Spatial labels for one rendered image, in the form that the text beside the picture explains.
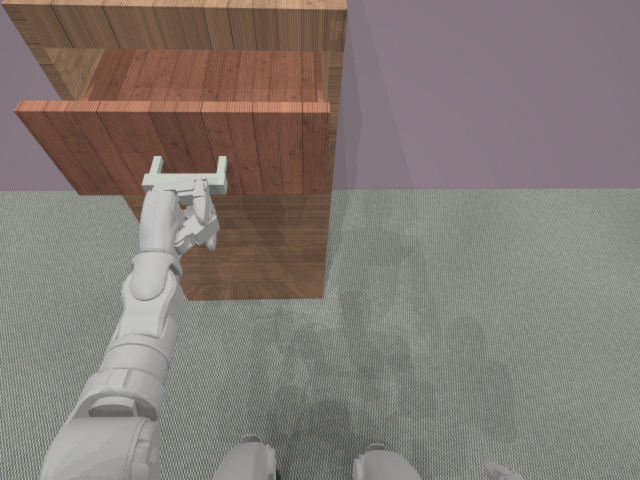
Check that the left robot thigh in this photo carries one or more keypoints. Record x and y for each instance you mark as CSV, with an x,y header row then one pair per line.
x,y
248,461

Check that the robot right shin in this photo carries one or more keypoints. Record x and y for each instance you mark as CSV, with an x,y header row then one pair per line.
x,y
375,447

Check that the left robot forearm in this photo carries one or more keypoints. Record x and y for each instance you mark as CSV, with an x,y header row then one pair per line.
x,y
129,382

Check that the robot left hand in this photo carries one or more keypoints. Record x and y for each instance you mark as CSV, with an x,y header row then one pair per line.
x,y
162,217

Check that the cabinet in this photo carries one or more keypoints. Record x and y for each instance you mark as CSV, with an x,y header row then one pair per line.
x,y
268,246

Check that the handle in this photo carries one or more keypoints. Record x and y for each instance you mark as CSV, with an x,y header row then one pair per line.
x,y
217,181

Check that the drawer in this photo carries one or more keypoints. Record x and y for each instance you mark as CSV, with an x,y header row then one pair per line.
x,y
263,110

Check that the robot left upper arm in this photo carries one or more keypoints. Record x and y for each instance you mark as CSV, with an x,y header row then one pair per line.
x,y
106,448

